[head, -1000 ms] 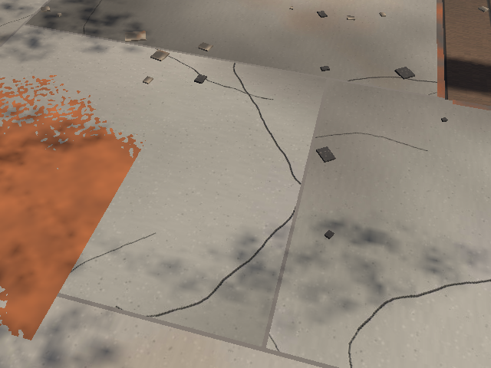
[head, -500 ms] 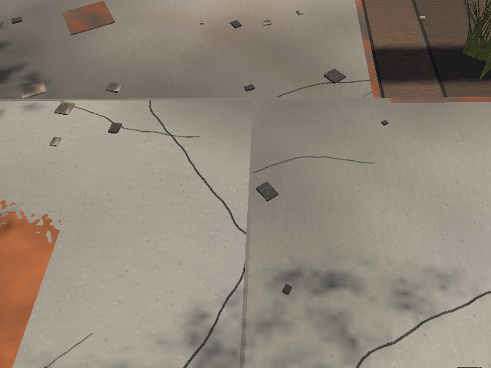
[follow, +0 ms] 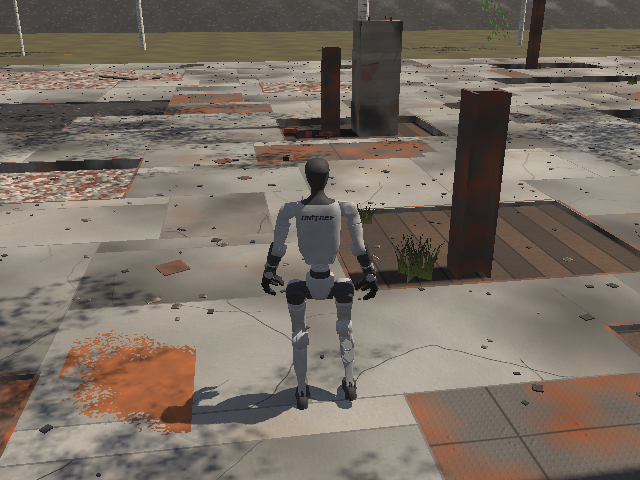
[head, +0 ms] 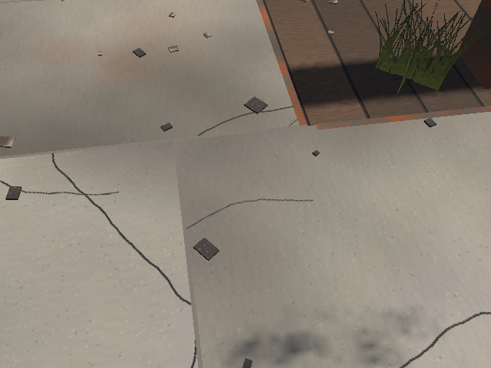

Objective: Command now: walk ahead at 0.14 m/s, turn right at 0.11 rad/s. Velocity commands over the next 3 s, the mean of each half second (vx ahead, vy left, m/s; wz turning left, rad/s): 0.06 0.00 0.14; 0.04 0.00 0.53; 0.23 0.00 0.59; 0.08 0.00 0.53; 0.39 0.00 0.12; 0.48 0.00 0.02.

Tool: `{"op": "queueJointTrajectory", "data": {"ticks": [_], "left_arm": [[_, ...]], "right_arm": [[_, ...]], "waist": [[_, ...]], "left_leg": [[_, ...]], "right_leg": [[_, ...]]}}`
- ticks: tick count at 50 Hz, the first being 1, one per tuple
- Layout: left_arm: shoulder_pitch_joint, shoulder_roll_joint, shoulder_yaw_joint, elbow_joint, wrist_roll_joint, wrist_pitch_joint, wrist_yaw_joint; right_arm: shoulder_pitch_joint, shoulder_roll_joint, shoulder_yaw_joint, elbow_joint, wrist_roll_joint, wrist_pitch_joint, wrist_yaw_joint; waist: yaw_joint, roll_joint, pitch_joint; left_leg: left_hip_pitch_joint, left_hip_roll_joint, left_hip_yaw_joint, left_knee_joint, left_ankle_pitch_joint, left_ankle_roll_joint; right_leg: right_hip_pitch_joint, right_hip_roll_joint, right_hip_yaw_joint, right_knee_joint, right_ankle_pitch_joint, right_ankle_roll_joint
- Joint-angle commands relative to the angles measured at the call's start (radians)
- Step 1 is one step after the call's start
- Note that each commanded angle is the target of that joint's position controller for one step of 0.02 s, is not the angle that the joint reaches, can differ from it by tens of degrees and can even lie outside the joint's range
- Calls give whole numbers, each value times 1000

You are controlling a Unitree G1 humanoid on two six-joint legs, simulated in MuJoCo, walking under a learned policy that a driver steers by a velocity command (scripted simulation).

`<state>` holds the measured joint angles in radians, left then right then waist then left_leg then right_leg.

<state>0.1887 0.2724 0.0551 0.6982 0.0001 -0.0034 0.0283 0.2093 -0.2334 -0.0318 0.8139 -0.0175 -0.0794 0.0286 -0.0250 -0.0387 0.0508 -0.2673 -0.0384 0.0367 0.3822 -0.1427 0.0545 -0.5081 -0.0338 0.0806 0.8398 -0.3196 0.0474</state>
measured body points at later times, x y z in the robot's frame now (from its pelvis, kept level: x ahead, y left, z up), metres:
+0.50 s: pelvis +0.05 +0.00 -0.02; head +0.08 +0.02 +0.43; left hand +0.17 +0.29 -0.13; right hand +0.21 -0.27 -0.12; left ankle +0.05 +0.08 -0.74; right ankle +0.08 -0.15 -0.74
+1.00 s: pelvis +0.06 +0.00 +0.00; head +0.08 +0.02 +0.45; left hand +0.10 +0.32 -0.10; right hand +0.30 -0.21 -0.09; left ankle +0.05 +0.08 -0.74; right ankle +0.12 -0.14 -0.72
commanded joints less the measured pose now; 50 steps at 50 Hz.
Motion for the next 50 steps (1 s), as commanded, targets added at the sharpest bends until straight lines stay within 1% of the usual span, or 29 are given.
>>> {"op": "queueJointTrajectory", "data": {"ticks": [1, 4, 6, 7, 8, 9, 10, 11, 12, 14, 17, 19, 21, 23, 24, 25, 26, 27, 28, 29, 30, 31, 32, 34, 40, 44, 45, 47, 50], "left_arm": [[81, 50, 12, -27, 0, 6, 2], [32, 60, 18, -35, 4, 15, 0], [15, 68, 21, -38, 18, 13, 1], [11, 105, 27, -51, 24, 11, 6], [-9, 157, 37, -60, 18, 15, 13], [-26, 106, 30, -45, 11, 17, 9], [-39, 69, 25, -50, 11, 15, 1], [-40, 70, 26, -49, 17, 11, 1], [-34, 97, 34, -52, 15, 7, 3], [-1, 129, 49, -44, 9, 2, 15], [41, 147, 61, -42, 6, 9, 32], [12, 148, 62, -51, 2, 12, 40], [-38, 156, 64, -64, 2, 8, 44], [-115, 173, 69, -69, -9, 10, 44], [-127, 164, 68, -64, -17, 14, 44], [-84, 139, 66, -44, -17, 19, 40], [-49, 73, 48, -65, 18, 22, 37], [-159, 74, 42, -106, 17, 17, 41], [-145, 101, 50, -94, 3, 14, 41], [-118, 115, 56, -74, 1, 15, 43], [-103, 121, 60, -52, 8, 15, 49], [-95, 127, 64, -46, 12, 15, 53], [-85, 116, 62, -43, 8, 14, 50], [-75, 96, 56, -39, -2, 10, 44], [-120, 90, 50, -44, -5, 0, 35], [-130, 95, 50, -42, -8, -14, 20], [-120, 100, 50, -39, -10, -20, 14], [-125, 106, 52, -43, -16, -34, 3], [-85, 107, 55, -36, -26, -62, -15]], "right_arm": [[-70, -165, -35, -58, 12, 0, -11], [-72, -158, -27, -41, 17, 17, -11], [-53, -126, -13, -25, 23, 22, -10], [-26, -104, -3, -21, 7, 19, -10], [55, -101, -3, -9, -9, 14, -4], [65, -72, 7, 0, -3, 19, -6], [6, -95, 6, -3, 2, 28, -8], [-32, -113, 1, -13, 9, 36, -12], [-51, -137, -6, -26, 14, 45, -16], [-52, -156, -15, -47, 21, 54, -19], [-52, -142, -24, -74, 30, 64, -21], [-42, -129, -31, -86, 28, 79, -16], [-40, -126, -38, -96, 32, 98, -9], [9, -119, -44, -85, 34, 112, -4], [37, -124, -51, -73, 28, 116, -1], [46, -152, -62, -79, 17, 117, -2], [39, -290, -95, -112, 11, 113, -18], [87, -301, -85, -130, -25, 94, -8], [60, -273, -76, -140, -29, 73, -6], [8, -253, -73, -152, -9, 62, -12], [-24, -240, -71, -160, 12, 62, -21], [-40, -230, -66, -165, 26, 67, -31], [-32, -226, -64, -167, 29, 74, -37], [-7, -218, -64, -175, 27, 82, -48], [6, -234, -77, -201, 29, 101, -69], [-11, -240, -86, -223, 25, 110, -68], [-8, -238, -87, -226, 26, 111, -66], [-15, -236, -87, -235, 30, 112, -62], [-26, -226, -82, -241, 37, 112, -58]], "waist": [[40, 158, -199], [35, 147, -153], [44, 120, -120], [28, 67, -133], [-35, -38, -144], [-33, -100, -153], [4, -68, -97], [18, -46, -73], [25, -43, -57], [29, -55, -85], [39, -100, -140], [29, -151, -155], [25, -137, -142], [-18, -112, -137], [-30, -101, -134], [-22, -11, -114], [23, 308, -90], [-58, 339, -127], [-36, 218, -132], [-4, 149, -124], [8, 98, -127], [17, 100, -137], [23, 112, -149], [18, 125, -167], [0, 166, -130], [-6, 189, -109], [-8, 186, -129], [-12, 207, -120], [19, 212, -98]], "left_leg": [[58, 246, -124, -73, 600, 169], [33, 243, -147, -68, 319, 151], [-4, 198, -151, -42, 104, 85], [-40, 162, -135, -4, -4, 38], [-92, 86, -81, 23, -149, -1], [-46, 62, -40, 15, -175, -25], [-55, 57, -40, 30, -148, -36], [-85, 56, -47, 49, -116, -32], [-107, 54, -57, 75, -67, -24], [-118, 52, -66, 144, 8, -14], [-177, 38, -47, 300, -17, -30], [-202, 33, -22, 406, -247, -40], [-194, 55, -19, 468, -395, -36], [-71, 49, 16, 335, -241, -20], [-2, 28, 29, 243, -121, -7], [62, 42, -46, 130, 21, 22], [156, 285, -439, 4, 328, 135], [149, 416, -650, -76, 425, 300], [168, 395, -586, -55, 412, 303], [174, 342, -499, -22, 394, 251], [186, 302, -449, -9, 373, 203], [184, 278, -420, -7, 377, 179], [170, 255, -403, -11, 388, 170], [200, 235, -388, -18, 377, 169], [184, 204, -447, -51, 127, 158], [110, 186, -506, -59, 17, 163], [105, 179, -523, -68, -78, 165], [67, 163, -564, -94, -285, 168], [-3, 132, -606, -89, -415, 154]], "right_leg": [[201, -4, -24, -131, 122, 3], [262, 2, -35, -271, 160, -20], [353, -7, -22, -432, 283, -54], [421, -79, 52, -427, 434, -80], [467, -131, 97, -379, 504, -123], [403, -110, 77, -382, 305, -134], [362, -67, 52, -388, 215, -111], [358, -54, 37, -382, 222, -94], [359, -51, 28, -368, 260, -92], [379, -78, 30, -348, 345, -114], [430, -200, 115, -361, 524, -194], [420, -292, 170, -382, 598, -249], [365, -333, 169, -399, 596, -263], [271, -281, 64, -370, 509, -205], [227, -240, 3, -326, 416, -164], [153, -176, -78, -210, 238, -99], [-75, -22, -212, 87, -118, 18], [-168, 64, -48, 289, -388, 17], [-189, 39, 15, 388, -354, 8], [-201, 23, 22, 401, -267, 1], [-208, 10, 25, 375, -193, 3], [-186, 0, 31, 351, -141, 9], [-150, 14, 23, 354, -105, 17], [-140, 33, 20, 320, -58, 28], [-99, 53, 37, 70, -11, 51], [-10, 67, 43, -44, -22, 44], [19, 69, 41, -75, -22, 39], [71, 77, 27, -147, -34, 21], [217, 86, 4, -321, -13, -20]]}}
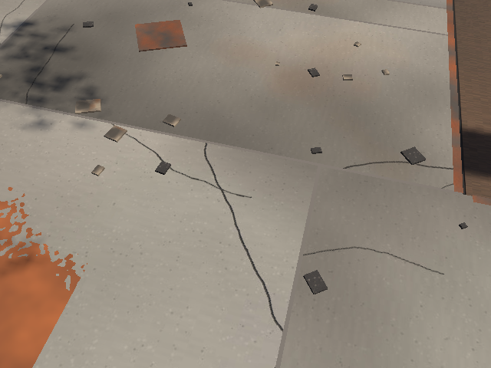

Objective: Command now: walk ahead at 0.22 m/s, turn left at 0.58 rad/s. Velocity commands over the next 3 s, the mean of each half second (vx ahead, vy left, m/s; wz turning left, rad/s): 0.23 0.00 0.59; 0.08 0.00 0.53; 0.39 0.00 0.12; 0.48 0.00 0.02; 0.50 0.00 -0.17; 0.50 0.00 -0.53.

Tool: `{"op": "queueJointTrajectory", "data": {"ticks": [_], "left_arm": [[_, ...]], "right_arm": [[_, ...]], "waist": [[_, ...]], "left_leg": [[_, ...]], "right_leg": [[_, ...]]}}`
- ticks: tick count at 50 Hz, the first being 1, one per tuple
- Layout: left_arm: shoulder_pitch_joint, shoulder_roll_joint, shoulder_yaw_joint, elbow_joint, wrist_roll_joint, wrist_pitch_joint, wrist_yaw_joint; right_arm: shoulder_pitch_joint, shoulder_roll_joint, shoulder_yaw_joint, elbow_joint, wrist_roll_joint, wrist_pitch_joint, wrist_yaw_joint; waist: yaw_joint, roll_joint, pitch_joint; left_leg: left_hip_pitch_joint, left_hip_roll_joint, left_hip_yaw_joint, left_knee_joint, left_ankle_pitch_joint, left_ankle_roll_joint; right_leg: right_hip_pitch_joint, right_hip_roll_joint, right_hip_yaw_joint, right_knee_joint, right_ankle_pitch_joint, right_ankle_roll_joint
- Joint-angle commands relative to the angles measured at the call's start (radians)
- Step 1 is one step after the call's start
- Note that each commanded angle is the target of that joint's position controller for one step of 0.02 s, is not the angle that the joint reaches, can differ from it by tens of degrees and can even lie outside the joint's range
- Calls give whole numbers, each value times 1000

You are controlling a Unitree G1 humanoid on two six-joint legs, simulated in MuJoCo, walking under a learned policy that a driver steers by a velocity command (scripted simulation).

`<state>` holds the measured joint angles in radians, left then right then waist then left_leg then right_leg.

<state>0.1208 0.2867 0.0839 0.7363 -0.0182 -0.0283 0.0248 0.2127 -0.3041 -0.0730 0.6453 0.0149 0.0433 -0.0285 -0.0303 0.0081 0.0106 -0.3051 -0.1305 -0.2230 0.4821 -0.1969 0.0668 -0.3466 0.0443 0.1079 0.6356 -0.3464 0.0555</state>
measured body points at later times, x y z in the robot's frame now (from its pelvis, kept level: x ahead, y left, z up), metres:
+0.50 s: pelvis +0.12 +0.04 -0.02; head +0.17 +0.06 +0.42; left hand +0.08 +0.34 -0.14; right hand +0.40 -0.14 -0.09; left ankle +0.18 +0.16 -0.75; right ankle +0.01 -0.14 -0.72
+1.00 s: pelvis +0.21 +0.04 -0.01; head +0.23 +0.03 +0.44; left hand +0.17 +0.35 -0.10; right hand +0.49 -0.10 -0.10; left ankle +0.17 +0.16 -0.71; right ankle +0.28 -0.05 -0.74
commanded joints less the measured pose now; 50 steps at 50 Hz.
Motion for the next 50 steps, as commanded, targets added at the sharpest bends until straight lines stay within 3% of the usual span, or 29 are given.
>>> {"op": "queueJointTrajectory", "data": {"ticks": [1, 2, 3, 4, 5, 6, 7, 10, 13, 17, 21, 23, 24, 25, 26, 27, 29, 30, 32, 34, 37, 41, 43, 45, 46, 47, 48, 49, 50], "left_arm": [[31, 89, 30, -55, -10, -46, -15], [90, 113, 40, -35, -7, -51, -13], [179, 159, 47, -25, 11, -52, -9], [206, 240, 60, -13, 47, -55, -18], [135, 215, 58, -28, 47, -64, -20], [89, 154, 41, -42, 27, -65, -10], [74, 126, 30, -52, 16, -62, -3], [117, 112, 15, -40, 26, -63, 8], [130, 130, 15, -30, 34, -53, 8], [138, 186, 27, -13, 12, -26, 7], [128, 225, 39, -8, -18, -16, 2], [116, 201, 32, -11, -31, -20, 0], [162, 162, 18, -16, -5, -30, -5], [257, 36, -29, -70, 64, -41, -19], [205, 138, -16, -51, 40, -47, -24], [109, 183, -2, -73, 5, -40, -24], [76, 161, -9, -74, 22, -20, 0], [86, 167, -6, -74, 24, -7, 4], [125, 142, -11, -59, 30, 3, 4], [120, 123, -19, -60, 34, 7, 9], [73, 111, -25, -75, 32, 14, 8], [23, 111, -22, -100, 23, 9, -3], [35, 114, -19, -101, 20, 0, -10], [86, 97, -18, -91, 21, -9, -20], [100, 110, -13, -94, 34, -10, -19], [139, 170, -4, -102, 55, -7, -13], [180, 252, 23, -78, 73, -12, -25], [139, 213, 15, -95, 60, -25, -24], [114, 170, 6, -91, 37, -31, -16]], "right_arm": [[-44, -146, -37, -76, 9, -10, -2], [-42, -121, -29, -82, 11, -14, -4], [-10, -48, -9, -83, 5, -19, -1], [-34, -68, -15, -131, 16, -34, 2], [-71, -134, -30, -142, 8, -48, 6], [-54, -164, -40, -119, 4, -50, 12], [-24, -155, -43, -95, -1, -47, 15], [-48, -97, -31, -103, 1, -58, 36], [-93, -63, -19, -134, 2, -58, 44], [-156, -24, -1, -167, -1, -54, 69], [-133, -75, -24, -176, 3, -43, 88], [42, -136, -61, -128, -3, -39, 77], [149, -202, -84, -109, -2, -34, 54], [118, -329, -90, -142, -17, -39, 35], [142, -256, -73, -168, -24, -48, 43], [86, -202, -55, -157, -23, -57, 49], [-3, -153, -40, -146, 5, -50, 40], [-42, -155, -37, -151, -3, -46, 36], [-83, -164, -41, -155, -23, -44, 30], [-76, -170, -45, -143, -20, -43, 20], [-78, -177, -48, -136, -9, -30, 5], [-70, -175, -48, -130, -11, -14, 4], [-66, -162, -42, -126, -9, -10, 7], [-66, -132, -27, -120, 0, -4, 7], [-30, -87, -10, -109, -6, -7, 7], [-6, -25, 10, -111, -14, -12, 8], [-52, -82, -8, -157, -1, -33, 8], [-56, -142, -26, -138, 1, -46, 6], [-33, -156, -34, -110, -3, -50, 9]], "waist": [[57, 147, -49], [81, 104, -60], [89, -55, -126], [75, -217, -45], [52, -212, 54], [46, -188, 77], [40, -164, 63], [68, -126, 73], [82, -123, 73], [103, -136, 53], [71, -147, -1], [-27, -105, -105], [-70, -2, -181], [36, 305, -309], [-62, 207, -508], [-60, 131, -371], [-1, 38, -185], [34, 55, -146], [66, 83, -136], [63, 90, -147], [48, 103, -149], [27, 137, -122], [23, 153, -136], [54, 139, -156], [52, 85, -146], [46, -111, -132], [59, -297, -31], [53, -218, 30], [33, -180, 48]], "left_leg": [[-17, 195, -335, -162, -395, 119], [-122, 153, -287, -84, -432, 75], [-249, 62, -131, 205, -473, 11], [-473, -20, 11, 385, -416, -9], [-557, 89, 24, 508, -320, -28], [-566, 113, 39, 555, -240, -47], [-555, 125, 59, 590, -184, -69], [-543, 156, 107, 667, -40, -102], [-499, 177, 161, 573, 21, -138], [-341, 186, 240, 323, 83, -133], [-202, 141, 286, 169, 12, -65], [56, 72, 308, 11, 119, 0], [313, 139, 194, -14, 393, 53], [635, 486, -299, 52, 792, 277], [608, 539, -455, -50, 601, 365], [513, 476, -316, -77, 493, 311], [269, 370, -169, -112, 327, 206], [147, 339, -134, -137, 322, 193], [34, 303, -90, -154, 378, 194], [19, 293, -87, -149, 386, 200], [1, 274, -121, -148, 203, 181], [-15, 259, -197, -137, 57, 157], [28, 267, -220, -97, 104, 144], [-17, 226, -208, -64, -107, 101], [-98, 168, -168, -6, -290, 50], [-252, 48, -10, 247, -420, -20], [-422, 2, 71, 431, -416, -41], [-451, 57, 17, 532, -327, -51], [-466, 68, 26, 560, -248, -61]], "right_leg": [[155, 0, -38, -237, 90, -50], [297, -64, -10, -292, 111, -81], [451, -261, 182, -331, -46, -144], [410, -416, 489, -431, -266, -258], [331, -450, 519, -459, -357, -291], [320, -396, 423, -466, -326, -261], [335, -347, 335, -462, -254, -223], [302, -292, 131, -477, 28, -202], [274, -270, -25, -448, 365, -219], [244, -260, -151, -385, 540, -205], [296, -302, -172, -250, 708, -178], [270, -259, -231, 13, 824, -128], [78, -204, -256, 258, 596, -65], [-322, -45, -223, 649, -357, 13], [-305, -26, -4, 780, -351, 9], [-362, -62, -4, 780, -245, -5], [-342, -117, -22, 626, -120, -11], [-269, -120, -23, 569, -89, -9], [-178, -89, -51, 491, -53, 3], [-161, -71, -48, 396, -36, 20], [-141, -55, -29, 281, 26, 26], [-92, -27, -20, 148, 33, 14], [-52, -27, -30, 64, 30, -1], [105, -29, -69, -131, 136, -36], [202, -100, -14, -205, 102, -69], [287, -292, 228, -316, -110, -158], [202, -420, 544, -454, -336, -303], [170, -412, 550, -472, -427, -320], [185, -365, 456, -456, -377, -278]]}}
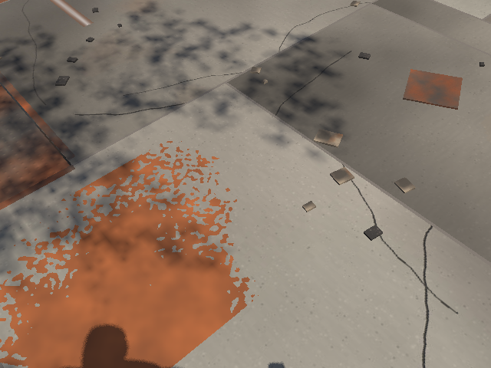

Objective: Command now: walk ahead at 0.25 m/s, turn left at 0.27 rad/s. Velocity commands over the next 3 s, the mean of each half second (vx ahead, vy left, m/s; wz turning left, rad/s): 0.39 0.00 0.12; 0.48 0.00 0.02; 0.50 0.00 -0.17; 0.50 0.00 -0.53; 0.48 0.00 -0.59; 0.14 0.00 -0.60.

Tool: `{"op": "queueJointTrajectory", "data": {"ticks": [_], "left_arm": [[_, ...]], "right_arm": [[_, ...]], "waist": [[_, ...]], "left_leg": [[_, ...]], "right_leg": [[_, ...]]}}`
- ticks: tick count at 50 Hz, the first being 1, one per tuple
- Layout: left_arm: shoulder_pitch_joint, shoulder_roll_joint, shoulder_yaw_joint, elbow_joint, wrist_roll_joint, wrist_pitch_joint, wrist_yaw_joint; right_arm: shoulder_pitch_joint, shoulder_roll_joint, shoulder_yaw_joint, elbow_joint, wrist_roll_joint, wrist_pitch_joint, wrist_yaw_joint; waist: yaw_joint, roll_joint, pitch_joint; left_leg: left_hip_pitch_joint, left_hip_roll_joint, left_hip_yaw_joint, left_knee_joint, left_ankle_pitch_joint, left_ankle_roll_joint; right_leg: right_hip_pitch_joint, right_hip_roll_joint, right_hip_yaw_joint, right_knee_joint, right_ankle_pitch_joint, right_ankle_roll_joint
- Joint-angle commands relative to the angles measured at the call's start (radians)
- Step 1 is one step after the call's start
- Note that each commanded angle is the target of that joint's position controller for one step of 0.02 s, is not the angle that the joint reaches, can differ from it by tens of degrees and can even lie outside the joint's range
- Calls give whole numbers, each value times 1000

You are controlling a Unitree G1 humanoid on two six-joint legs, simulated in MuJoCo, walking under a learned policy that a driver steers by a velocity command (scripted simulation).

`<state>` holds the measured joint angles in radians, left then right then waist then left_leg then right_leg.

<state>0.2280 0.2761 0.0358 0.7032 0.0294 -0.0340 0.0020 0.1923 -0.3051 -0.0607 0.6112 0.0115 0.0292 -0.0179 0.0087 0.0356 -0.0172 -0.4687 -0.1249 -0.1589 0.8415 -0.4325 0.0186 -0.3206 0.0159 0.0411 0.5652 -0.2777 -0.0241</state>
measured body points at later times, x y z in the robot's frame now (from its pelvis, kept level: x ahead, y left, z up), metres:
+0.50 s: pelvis +0.17 +0.06 +0.01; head +0.18 +0.08 +0.46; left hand +0.24 +0.34 -0.11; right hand +0.30 -0.20 -0.08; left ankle +0.15 +0.15 -0.73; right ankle +0.13 -0.09 -0.65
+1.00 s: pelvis +0.45 +0.02 +0.00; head +0.48 +0.01 +0.45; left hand +0.57 +0.29 -0.10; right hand +0.55 -0.26 -0.12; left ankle +0.38 +0.17 -0.64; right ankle +0.51 -0.06 -0.73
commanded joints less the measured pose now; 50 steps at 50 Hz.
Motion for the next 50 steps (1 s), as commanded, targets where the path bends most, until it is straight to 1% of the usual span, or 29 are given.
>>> {"op": "queueJointTrajectory", "data": {"ticks": [1, 2, 4, 8, 12, 14, 16, 17, 18, 19, 20, 21, 22, 24, 27, 31, 34, 37, 39, 40, 41, 42, 43, 44, 45, 46, 47, 48, 50], "left_arm": [[1, 160, 48, -59, -24, -27, 13], [18, 151, 45, -49, -32, -27, 17], [58, 142, 41, -36, -27, -34, 21], [114, 161, 48, -14, -37, -34, 19], [155, 203, 58, 10, -50, -30, 4], [157, 210, 59, 18, -59, -23, -2], [149, 194, 51, 24, -61, -17, -4], [141, 159, 38, 23, -52, -22, -6], [109, 80, 9, -10, -29, -31, -10], [141, 53, 3, -59, -43, -55, -1], [97, 159, 30, -51, -63, -67, 1], [61, 177, 39, -54, -72, -72, -7], [45, 158, 35, -44, -63, -73, -9], [28, 132, 34, -43, -42, -69, -18], [14, 92, 24, -44, -33, -55, -25], [-143, 46, 1, -88, -36, -63, -33], [-243, 52, -1, -118, -46, -70, -49], [-276, 77, 8, -137, -46, -72, -62], [-232, 103, 20, -131, -43, -71, -62], [-152, 129, 34, -114, -41, -67, -56], [-3, 166, 55, -75, -41, -62, -45], [174, 232, 71, -46, -31, -55, -32], [204, 286, 80, -26, -29, -56, -42], [205, 183, 57, -32, -41, -54, -39], [129, 160, 47, -35, -41, -54, -33], [63, 152, 43, -41, -36, -54, -31], [21, 136, 39, -42, -25, -56, -34], [2, 118, 34, -43, -13, -62, -35], [-11, 106, 34, -31, -23, -75, -38]], "right_arm": [[13, -139, -45, -50, -8, -36, 0], [5, -122, -41, -45, -11, -42, 5], [-29, -79, -29, -44, -10, -57, 16], [-129, -20, -3, -62, 0, -82, 26], [-162, -31, -1, -64, 14, -98, 43], [-142, -47, -4, -60, 21, -105, 50], [-39, -68, -17, -21, 20, -106, 48], [71, -103, -35, 6, 21, -105, 37], [238, -173, -52, 28, 4, -101, 23], [288, -274, -74, 40, -9, -98, 31], [264, -186, -51, 44, -2, -105, 38], [217, -134, -33, 43, -3, -109, 39], [174, -108, -23, 35, -9, -111, 40], [118, -78, -13, 33, -16, -109, 41], [112, -87, -16, 54, -6, -118, 34], [146, -116, -20, 96, -2, -113, 21], [212, -143, -26, 135, 9, -112, 16], [232, -151, -31, 166, 15, -102, 13], [230, -169, -36, 174, 10, -91, 9], [221, -178, -38, 175, 6, -83, 7], [214, -167, -32, 172, 0, -75, 4], [233, -122, -12, 147, -24, -75, -1], [400, 21, 28, 146, -12, -93, 14], [309, -94, 5, 159, 9, -111, 21], [190, -140, -10, 119, 35, -121, 25], [130, -130, -4, 104, 28, -128, 19], [104, -119, -7, 101, 11, -127, 16], [130, -108, -9, 107, 6, -119, 17], [169, -70, -3, 126, 5, -98, 14]], "waist": [[-11, -188, 56], [1, -175, 62], [20, -165, 58], [72, -189, 56], [90, -205, 68], [68, -198, 70], [2, -165, 37], [-57, -140, -21], [-130, 31, -155], [-107, 283, -187], [-121, 167, -108], [-97, 137, -21], [-79, 83, 9], [-40, 68, 53], [-16, 53, 55], [-55, 37, 91], [-85, 30, 109], [-68, 27, 109], [-31, 46, 62], [17, 59, 0], [93, 48, -99], [147, -55, -254], [52, -335, -411], [108, -231, -372], [98, -173, -195], [66, -76, -100], [35, -54, -39], [-2, -84, -36], [-30, -104, -30]], "left_leg": [[-304, 77, -11, 222, 38, -30], [-317, 92, 10, 230, 95, -40], [-285, 121, 85, 209, 185, -50], [-170, 144, 152, -48, 247, -58], [-24, 131, 182, -238, 209, -40], [56, 127, 186, -314, 221, -12], [257, 105, 204, -404, 265, 20], [432, 132, 163, -416, 258, 47], [665, 342, -90, -448, 199, 111], [780, 519, -492, -563, -22, 257], [720, 505, -504, -598, -111, 271], [654, 464, -386, -604, -70, 245], [591, 414, -295, -621, 23, 229], [483, 356, -172, -659, 237, 212], [421, 329, -54, -687, 480, 219], [357, 285, 56, -708, 534, 186], [380, 315, 56, -717, 483, 179], [497, 362, 52, -663, 556, 155], [555, 368, 58, -572, 775, 134], [563, 350, 75, -461, 953, 120], [503, 305, 110, -272, 1026, 93], [277, 251, 135, 42, 724, 62], [-100, 55, 98, 396, -95, 1], [-204, 89, -13, 486, -140, 11], [-267, 138, 24, 488, -58, 17], [-240, 187, 59, 436, 34, 17], [-207, 217, 70, 384, 86, 11], [-140, 244, 59, 355, 124, 8], [-90, 256, 71, 306, 148, -8]], "right_leg": [[202, -292, 447, -375, -380, -165], [219, -276, 402, -379, -316, -159], [214, -237, 304, -399, -204, -154], [210, -210, 188, -404, -38, -153], [174, -239, 173, -382, -20, -169], [159, -263, 192, -358, -18, -169], [99, -244, 164, -279, 51, -137], [33, -200, 111, -148, 139, -102], [-118, -118, 13, 196, 32, -41], [-422, -4, -31, 478, -255, 5], [-517, -55, 41, 614, -249, 6], [-554, -93, 39, 635, -153, -9], [-534, -119, 29, 618, -72, -8], [-480, -151, 22, 555, 25, 5], [-450, -147, -9, 472, 106, 43], [-363, -110, -41, 162, 310, 50], [-300, -78, -47, 27, 398, 29], [-306, -67, -28, -38, 344, -14], [-219, -33, -53, -45, 258, -44], [-100, 0, -83, -48, 227, -68], [117, 10, -99, -54, 247, -99], [450, -173, 101, 3, 296, -161], [769, -403, 616, -119, 1, -326], [730, -381, 706, -234, -131, -285], [588, -354, 547, -259, -96, -244], [431, -319, 439, -281, 26, -225], [309, -286, 358, -305, 146, -223], [235, -259, 307, -332, 206, -220], [165, -234, 236, -387, 240, -235]]}}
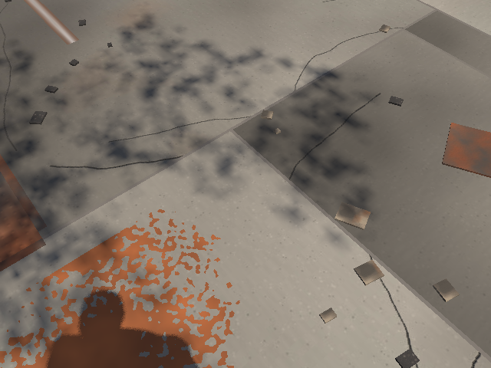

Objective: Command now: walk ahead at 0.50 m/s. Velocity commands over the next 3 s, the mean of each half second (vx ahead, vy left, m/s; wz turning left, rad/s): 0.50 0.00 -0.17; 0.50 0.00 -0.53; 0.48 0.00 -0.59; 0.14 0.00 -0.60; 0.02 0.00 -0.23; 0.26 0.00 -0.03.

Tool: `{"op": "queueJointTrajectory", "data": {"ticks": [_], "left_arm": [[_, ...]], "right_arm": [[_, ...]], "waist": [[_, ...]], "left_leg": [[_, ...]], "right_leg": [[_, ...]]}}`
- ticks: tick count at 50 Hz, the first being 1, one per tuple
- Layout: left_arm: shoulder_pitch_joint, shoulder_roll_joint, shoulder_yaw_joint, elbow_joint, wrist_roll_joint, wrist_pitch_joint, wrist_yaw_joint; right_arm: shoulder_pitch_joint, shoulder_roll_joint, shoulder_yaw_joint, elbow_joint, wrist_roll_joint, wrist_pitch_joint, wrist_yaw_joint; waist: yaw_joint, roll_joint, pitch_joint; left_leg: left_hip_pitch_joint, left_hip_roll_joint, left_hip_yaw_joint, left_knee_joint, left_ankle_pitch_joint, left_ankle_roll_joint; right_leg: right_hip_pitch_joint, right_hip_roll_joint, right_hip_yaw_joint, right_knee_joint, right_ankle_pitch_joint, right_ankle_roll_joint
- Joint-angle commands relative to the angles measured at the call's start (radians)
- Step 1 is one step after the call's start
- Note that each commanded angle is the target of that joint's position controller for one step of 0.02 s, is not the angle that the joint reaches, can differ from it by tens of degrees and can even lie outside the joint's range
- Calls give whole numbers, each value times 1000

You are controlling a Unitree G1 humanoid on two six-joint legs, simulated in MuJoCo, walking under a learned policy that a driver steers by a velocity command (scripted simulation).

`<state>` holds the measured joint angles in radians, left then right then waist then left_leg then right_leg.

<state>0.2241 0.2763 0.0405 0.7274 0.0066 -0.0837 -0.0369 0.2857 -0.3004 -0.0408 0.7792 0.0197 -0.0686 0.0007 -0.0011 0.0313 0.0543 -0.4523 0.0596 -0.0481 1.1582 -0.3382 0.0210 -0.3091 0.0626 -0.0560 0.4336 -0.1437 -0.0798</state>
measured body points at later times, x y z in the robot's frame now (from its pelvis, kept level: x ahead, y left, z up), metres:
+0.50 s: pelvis +0.27 +0.06 +0.00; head +0.31 +0.07 +0.45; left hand +0.35 +0.34 -0.13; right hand +0.40 -0.22 -0.09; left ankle +0.34 +0.16 -0.74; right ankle +0.16 -0.07 -0.65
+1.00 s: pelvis +0.52 -0.05 -0.01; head +0.55 -0.08 +0.43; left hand +0.77 +0.14 -0.10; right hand +0.49 -0.35 -0.14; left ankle +0.45 +0.15 -0.64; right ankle +0.56 -0.14 -0.74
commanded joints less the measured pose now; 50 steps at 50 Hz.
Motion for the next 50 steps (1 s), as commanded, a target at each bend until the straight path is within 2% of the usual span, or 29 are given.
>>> {"op": "queueJointTrajectory", "data": {"ticks": [1, 4, 8, 10, 13, 16, 17, 18, 19, 20, 21, 22, 23, 24, 26, 29, 31, 34, 37, 40, 42, 43, 44, 45, 46, 47, 48, 49, 50], "left_arm": [[-4, 111, 31, -44, -5, -31, 1], [28, 139, 39, -14, -6, -30, 13], [77, 163, 42, 15, -16, -17, 24], [129, 177, 45, 41, -23, -10, 26], [176, 186, 48, 69, -29, 11, 31], [165, 204, 58, 76, -32, 27, 42], [144, 206, 58, 74, -32, 32, 44], [145, 174, 45, 71, -23, 32, 44], [138, 103, 18, 37, 1, 29, 44], [284, 6, -8, 21, -22, 12, 40], [227, 120, 18, 37, -48, 6, 42], [132, 173, 38, 11, -59, 6, 43], [92, 161, 39, 1, -50, 10, 47], [78, 148, 42, -4, -38, 16, 47], [108, 109, 43, 2, -42, 39, 41], [73, 75, 39, -25, -35, 62, 41], [32, 69, 37, -45, -31, 63, 36], [-52, 53, 28, -72, -31, 54, 15], [-154, 44, 21, -115, -29, 52, -3], [-202, 62, 26, -154, -29, 55, -17], [-166, 92, 43, -163, -26, 61, -20], [-87, 121, 60, -149, -26, 66, -18], [66, 164, 88, -109, -29, 69, -10], [239, 242, 125, -63, -33, 80, 9], [192, 357, 136, -73, -43, 72, 17], [209, 279, 109, -114, -33, 50, 8], [177, 219, 91, -101, -24, 32, 2], [125, 197, 83, -102, -25, 22, 2], [57, 167, 74, -111, -23, 21, 5]], "right_arm": [[68, -66, -22, -43, -7, 8, -7], [-45, -56, -17, -79, -20, 11, -10], [-182, -31, -6, -107, -17, -8, 4], [-256, -29, -3, -128, -12, -16, 14], [-331, -43, -7, -161, -7, -28, 30], [-286, -81, -21, -154, -6, -42, 39], [-210, -100, -33, -134, -7, -45, 36], [-72, -148, -57, -96, -12, -48, 26], [108, -222, -77, -75, -29, -45, 14], [145, -276, -90, -51, -30, -32, 17], [132, -168, -65, -63, -24, -29, 17], [70, -121, -50, -65, -20, -30, 13], [-1, -97, -40, -67, -23, -31, 14], [-45, -70, -34, -64, -26, -33, 15], [-88, -53, -34, -53, -33, -44, 13], [-92, -82, -47, -26, -31, -57, 9], [-81, -101, -54, -10, -33, -54, 3], [-72, -127, -60, 3, -29, -44, -4], [-25, -154, -69, 25, -17, -29, -9], [0, -177, -79, 44, 1, -7, -8], [-14, -207, -88, 41, 11, 6, -12], [-23, -219, -92, 38, 16, 14, -14], [-40, -212, -88, 32, 20, 21, -16], [-24, -171, -71, 19, -3, 17, -20], [63, -18, -23, -42, -45, -7, -8], [-23, -93, -29, -50, -11, -45, 4], [-121, -146, -44, -81, 27, -64, 12], [-133, -132, -38, -83, 18, -76, 7], [-126, -132, -42, -69, -9, -77, -1]], "waist": [[-26, -97, -83], [-4, -80, -24], [48, -73, 0], [81, -68, 14], [92, -72, 29], [44, -105, -2], [-6, -110, -42], [-69, -94, -142], [-138, 15, -317], [-68, 287, -440], [-111, 176, -375], [-108, 119, -233], [-76, 64, -162], [-51, 71, -107], [-9, 95, -71], [4, 52, -27], [-4, 36, -11], [-33, 21, 8], [-70, 4, 38], [-69, 10, 48], [-27, 41, 1], [23, 52, -53], [112, 34, -131], [182, -53, -222], [45, -335, -284], [114, -205, -417], [124, -143, -272], [82, -81, -186], [39, -47, -136]], "left_leg": [[-112, 77, -33, -42, 66, -19], [-195, 92, -26, -192, 209, -46], [-166, 60, 8, -457, 420, -46], [-145, 40, 21, -533, 449, -46], [-161, 14, 7, -618, 393, -35], [-58, -11, 4, -676, 294, -8], [62, -31, 27, -711, 280, 11], [283, -20, 27, -711, 292, 44], [587, 172, -162, -667, 296, 109], [882, 377, -579, -758, 84, 248], [811, 348, -621, -843, -92, 222], [689, 317, -467, -864, -86, 179], [565, 278, -361, -890, 16, 160], [471, 247, -278, -921, 96, 157], [361, 207, -151, -979, 192, 149], [320, 212, -35, -1024, 315, 169], [337, 207, 31, -1036, 357, 170], [357, 187, 132, -1039, 388, 152], [422, 209, 182, -1031, 397, 142], [521, 238, 213, -974, 487, 120], [557, 239, 245, -852, 789, 98], [553, 228, 262, -724, 936, 86], [485, 193, 292, -520, 970, 58], [251, 150, 292, -222, 712, 10], [-201, -58, 214, 129, -215, -54], [-303, -80, -33, 241, -273, -41], [-384, -35, -39, 225, -170, -18], [-353, 9, -36, 140, -78, -3], [-286, 41, -38, 52, -22, -8]], "right_leg": [[123, -278, 302, -276, 117, -184], [118, -266, 237, -320, 135, -183], [148, -226, 147, -321, 148, -136], [174, -238, 152, -307, 135, -135], [263, -277, 202, -247, 145, -132], [311, -305, 255, -161, 207, -105], [295, -282, 243, -82, 304, -87], [233, -221, 204, 85, 352, -55], [44, -144, 154, 397, 120, -11], [-326, -5, 110, 707, -434, 49], [-423, -55, 206, 817, -433, 51], [-464, -95, 192, 834, -340, 45], [-433, -135, 170, 811, -261, 52], [-405, -161, 172, 768, -203, 59], [-319, -190, 167, 733, -146, 69], [-354, -202, 164, 671, -77, 87], [-383, -203, 162, 574, 10, 95], [-353, -192, 114, 395, 147, 85], [-355, -181, 65, 281, 165, 65], [-362, -161, 31, 220, 83, 29], [-263, -104, -23, 210, -18, -11], [-152, -61, -51, 205, -58, -36], [60, -10, -68, 146, -13, -70], [371, -65, 72, 126, 7, -120], [658, -319, 647, 15, -177, -297], [706, -396, 901, -139, -316, -342], [620, -376, 767, -165, -241, -286], [481, -332, 641, -157, -134, -252], [353, -291, 542, -155, -13, -223]]}}
Next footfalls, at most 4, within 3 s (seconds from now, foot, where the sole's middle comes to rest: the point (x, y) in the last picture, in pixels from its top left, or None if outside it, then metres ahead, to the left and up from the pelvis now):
0.36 left None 0.38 0.16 -0.77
0.90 right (319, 316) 0.60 -0.16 -0.77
1.40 left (300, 213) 0.95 -0.13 -0.77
1.86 right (389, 240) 0.84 -0.39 -0.77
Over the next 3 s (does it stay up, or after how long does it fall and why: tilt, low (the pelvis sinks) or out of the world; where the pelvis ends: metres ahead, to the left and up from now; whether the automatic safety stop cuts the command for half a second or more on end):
stays up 0.95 -0.40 0.01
